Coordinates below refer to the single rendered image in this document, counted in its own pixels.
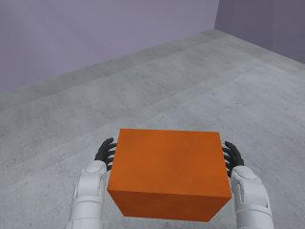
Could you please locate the robot right hand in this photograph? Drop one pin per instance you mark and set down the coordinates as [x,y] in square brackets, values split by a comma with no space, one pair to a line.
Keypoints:
[234,157]

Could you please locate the carton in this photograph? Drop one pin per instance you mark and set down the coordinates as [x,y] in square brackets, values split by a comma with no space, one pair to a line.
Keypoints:
[169,174]

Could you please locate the right robot forearm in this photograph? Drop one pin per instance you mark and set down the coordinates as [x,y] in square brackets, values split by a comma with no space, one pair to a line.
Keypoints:
[251,200]

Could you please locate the robot left hand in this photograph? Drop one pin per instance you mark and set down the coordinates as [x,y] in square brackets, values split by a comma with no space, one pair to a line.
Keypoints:
[104,152]

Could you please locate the left robot forearm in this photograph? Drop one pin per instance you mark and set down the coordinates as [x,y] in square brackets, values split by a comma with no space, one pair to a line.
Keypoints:
[88,198]

